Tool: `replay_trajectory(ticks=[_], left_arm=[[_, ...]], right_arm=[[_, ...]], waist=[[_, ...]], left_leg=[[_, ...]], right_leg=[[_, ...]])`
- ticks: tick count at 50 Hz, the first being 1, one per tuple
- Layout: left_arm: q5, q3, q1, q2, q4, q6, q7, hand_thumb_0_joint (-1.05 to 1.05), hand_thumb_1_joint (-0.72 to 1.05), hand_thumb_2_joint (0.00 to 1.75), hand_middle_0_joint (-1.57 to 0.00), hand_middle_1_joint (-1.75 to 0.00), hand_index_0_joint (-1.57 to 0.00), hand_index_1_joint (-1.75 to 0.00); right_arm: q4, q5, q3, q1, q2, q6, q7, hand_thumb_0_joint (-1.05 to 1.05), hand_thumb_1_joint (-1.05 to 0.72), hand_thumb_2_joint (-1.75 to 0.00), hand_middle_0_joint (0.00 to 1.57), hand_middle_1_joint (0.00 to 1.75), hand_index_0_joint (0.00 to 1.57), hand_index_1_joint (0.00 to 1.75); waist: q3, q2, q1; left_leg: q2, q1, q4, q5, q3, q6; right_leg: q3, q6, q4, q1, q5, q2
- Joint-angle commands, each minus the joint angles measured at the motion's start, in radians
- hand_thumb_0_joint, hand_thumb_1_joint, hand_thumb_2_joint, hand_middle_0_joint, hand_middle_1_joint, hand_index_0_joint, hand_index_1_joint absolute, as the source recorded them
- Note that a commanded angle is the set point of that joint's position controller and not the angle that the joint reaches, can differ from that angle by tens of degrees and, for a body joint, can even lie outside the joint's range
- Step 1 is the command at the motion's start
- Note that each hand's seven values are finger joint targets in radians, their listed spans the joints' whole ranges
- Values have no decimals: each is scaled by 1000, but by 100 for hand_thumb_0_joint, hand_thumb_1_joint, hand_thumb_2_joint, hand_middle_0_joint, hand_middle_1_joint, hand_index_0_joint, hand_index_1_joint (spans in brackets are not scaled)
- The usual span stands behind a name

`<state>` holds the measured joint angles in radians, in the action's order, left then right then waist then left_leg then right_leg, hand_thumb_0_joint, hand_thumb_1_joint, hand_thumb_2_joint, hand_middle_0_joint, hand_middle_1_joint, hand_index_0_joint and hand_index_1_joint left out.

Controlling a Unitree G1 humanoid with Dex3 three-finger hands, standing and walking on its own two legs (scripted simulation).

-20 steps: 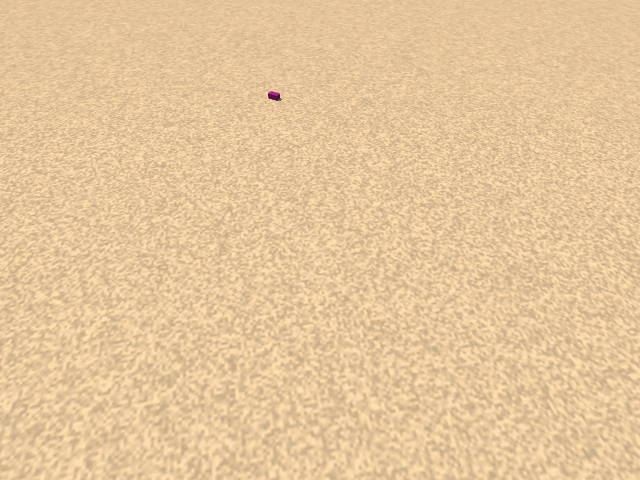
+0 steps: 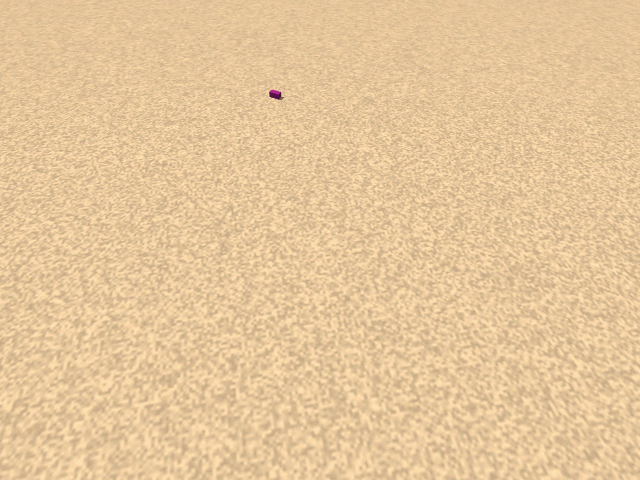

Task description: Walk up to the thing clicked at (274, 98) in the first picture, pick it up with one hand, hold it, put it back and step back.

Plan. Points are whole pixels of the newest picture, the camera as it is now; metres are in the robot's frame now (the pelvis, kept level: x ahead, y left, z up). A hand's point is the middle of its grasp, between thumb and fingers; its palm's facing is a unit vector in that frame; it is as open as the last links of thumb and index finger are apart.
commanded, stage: stand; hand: left
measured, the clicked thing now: (275, 94) +2.30 +0.20 -0.77
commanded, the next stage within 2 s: walk up in 0.72 s
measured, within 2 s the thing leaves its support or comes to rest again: neither
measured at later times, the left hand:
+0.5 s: hand out of the picture +0.08 +0.25 -0.16, palm faces -0.02 -0.94 -0.34, open 7.4 cm
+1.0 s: hand out of the picture +0.10 +0.28 -0.15, palm faces +0.04 -0.92 -0.40, open 7.4 cm
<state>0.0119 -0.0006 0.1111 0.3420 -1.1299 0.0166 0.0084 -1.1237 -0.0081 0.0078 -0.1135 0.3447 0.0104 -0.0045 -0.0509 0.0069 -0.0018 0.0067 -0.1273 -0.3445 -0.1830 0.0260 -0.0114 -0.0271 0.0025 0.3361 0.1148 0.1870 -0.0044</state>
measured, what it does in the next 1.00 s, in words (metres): shifts its weight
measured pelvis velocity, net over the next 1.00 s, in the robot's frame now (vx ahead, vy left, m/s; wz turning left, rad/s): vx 0.07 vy -0.02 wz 0.01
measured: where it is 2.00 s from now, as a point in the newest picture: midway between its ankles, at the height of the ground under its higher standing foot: (323, 345)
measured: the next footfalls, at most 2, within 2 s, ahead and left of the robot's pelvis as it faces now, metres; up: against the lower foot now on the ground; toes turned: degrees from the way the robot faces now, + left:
left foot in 1.24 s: +0.38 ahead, +0.14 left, +0.00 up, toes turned +6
right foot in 1.70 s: +0.61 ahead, -0.17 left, +0.00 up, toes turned -7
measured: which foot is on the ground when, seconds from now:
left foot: down 0.00-0.92, up 0.94-1.00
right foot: down 0.00-1.00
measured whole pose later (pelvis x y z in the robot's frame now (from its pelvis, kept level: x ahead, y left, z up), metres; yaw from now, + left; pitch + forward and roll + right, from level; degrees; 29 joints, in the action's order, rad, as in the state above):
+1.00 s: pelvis +0.07 -0.02 -0.01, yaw +1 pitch -1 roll -1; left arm 0.05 -0.09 0.27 0.43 -1.04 0.08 0.07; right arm -1.06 -0.04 -0.09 -0.22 0.42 0.01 -0.07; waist 0.03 0.03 0.04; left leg 0.02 -0.32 -0.85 -0.45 0.03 0.02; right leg -0.10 0.03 0.47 0.09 0.37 0.00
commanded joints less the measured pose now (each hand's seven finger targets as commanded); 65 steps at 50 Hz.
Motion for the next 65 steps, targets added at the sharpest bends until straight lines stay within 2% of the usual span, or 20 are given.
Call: replay_trajectory(ticks=[1,35,36,37,39,42,44,45,46,47,48,49,53,55,58,60,62,63,64,65], left_arm=[[-5,-38,-37,217,64,19,-17,0,90,90,-20,-30,-20,-30],[-2,-42,-28,222,60,14,-16,0,90,90,-20,-30,-20,-30],[14,-116,17,349,122,34,25,0,90,90,-20,-30,-20,-30],[22,-116,-12,326,125,35,37,0,90,90,-20,-30,-20,-30],[25,-115,-41,286,163,39,52,0,90,90,-20,-30,-20,-30],[21,-116,-3,261,170,48,60,0,90,90,-20,-30,-20,-30],[23,-124,109,273,139,55,61,0,90,90,-20,-30,-20,-30],[29,-142,186,297,117,57,59,0,90,90,-20,-30,-20,-30],[42,-164,296,367,97,68,52,0,90,90,-20,-30,-20,-30],[37,-166,238,426,127,79,45,0,90,90,-20,-30,-20,-30],[29,-160,191,428,161,83,42,0,90,90,-20,-30,-20,-30],[20,-149,186,393,169,86,42,0,90,90,-20,-30,-20,-30],[7,-132,116,349,194,100,30,0,90,90,-20,-30,-20,-30],[3,-130,87,361,215,97,33,0,90,90,-20,-30,-20,-30],[-2,-122,101,375,233,91,41,0,90,90,-20,-30,-20,-30],[-15,-116,101,379,235,85,42,0,90,90,-20,-30,-20,-30],[-17,-108,119,350,247,76,35,0,90,90,-20,-30,-20,-30],[-22,-92,203,304,244,71,30,0,90,90,-20,-30,-20,-30],[-31,-75,258,230,258,70,28,0,90,90,-20,-30,-20,-30],[-40,-88,265,303,272,75,22,0,90,90,-20,-30,-20,-30]], right_arm=[[57,3,-35,37,211,23,14,0,-90,-90,20,30,20,30],[60,1,-36,33,215,22,15,0,-90,-90,20,30,20,30],[113,-17,-117,-41,335,49,-17,0,-90,-90,20,30,20,30],[116,-28,-124,-2,341,51,-32,0,-90,-90,20,30,20,30],[145,-27,-130,7,324,54,-43,0,-90,-90,20,30,20,30],[165,-24,-152,17,327,67,-48,0,-90,-90,20,30,20,30],[195,-26,-153,65,310,59,-58,0,-90,-90,20,30,20,30],[219,-28,-147,106,281,53,-64,0,-90,-90,20,30,20,30],[262,-23,-124,179,224,50,-65,0,-90,-90,20,30,20,30],[273,-26,-112,200,216,49,-57,0,-90,-90,20,30,20,30],[266,-27,-119,195,273,57,-53,0,-90,-90,20,30,20,30],[258,-21,-122,182,287,65,-58,0,-90,-90,20,30,20,30],[237,-9,-118,91,251,64,-87,0,-90,-90,20,30,20,30],[264,-9,-115,105,244,52,-98,0,-90,-90,20,30,20,30],[287,-8,-122,122,237,48,-106,0,-90,-90,20,30,20,30],[263,-16,-138,24,239,43,-94,0,-90,-90,20,30,20,30],[208,-34,-171,-211,305,43,-75,0,-90,-90,20,30,20,30],[186,-47,-194,-324,344,49,-63,0,-90,-90,20,30,20,30],[204,-57,-214,-393,403,56,-50,0,-90,-90,20,30,20,30],[233,-16,-218,-362,454,64,-49,0,-90,-90,20,30,20,30]], waist=[[82,-5,5],[79,-11,5],[208,-20,5],[100,24,13],[16,68,10],[-4,105,40],[44,83,86],[51,18,131],[23,-182,192],[-79,-194,167],[-132,-81,148],[-162,-11,128],[-101,-88,51],[-90,-158,38],[-57,-157,42],[-5,-140,-6],[130,11,-111],[207,145,-152],[255,324,-161],[314,305,-137]], left_leg=[[115,13,53,161,86,32],[115,22,69,133,89,34],[101,23,-13,-452,128,122],[121,-84,-7,-562,167,137],[159,-117,22,-567,212,152],[257,-51,91,-435,299,195],[211,-124,8,-479,227,183],[114,-307,-105,-482,101,114],[-19,-656,-421,-419,-55,45],[-18,-805,-608,-320,-28,35],[40,-776,-631,-286,60,29],[53,-749,-620,-268,81,34],[67,-618,-491,-148,52,38],[70,-476,-375,-49,-20,25],[62,-183,-243,99,-66,33],[26,-17,-236,140,-124,46],[0,218,-227,68,-131,90],[8,403,-209,-81,-96,129],[219,524,-102,-319,297,198],[397,542,75,-371,738,300]], right_leg=[[100,25,-55,-28,-146,-127],[97,25,-62,-30,-107,-131],[90,59,57,-17,419,-89],[108,68,113,93,506,-101],[113,72,160,234,489,-107],[-20,42,225,227,200,-52],[-33,36,118,52,202,-39],[15,53,21,-134,326,-46],[340,128,-160,-363,600,-214],[591,192,-285,-329,688,-416],[621,258,-287,-269,583,-474],[559,263,-266,-258,433,-441],[135,156,-175,-295,-74,-237],[32,145,-189,-162,-79,-185],[-10,146,-172,46,-33,-193],[-22,157,-72,98,-181,-216],[-70,126,299,125,-362,-175],[-102,93,582,255,-267,-112],[-37,50,837,481,149,28],[105,65,948,569,343,93]])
